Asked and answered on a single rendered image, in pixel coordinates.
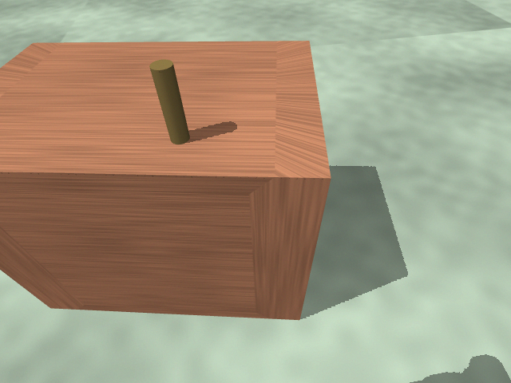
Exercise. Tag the can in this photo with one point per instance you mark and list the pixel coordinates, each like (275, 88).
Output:
(168, 92)

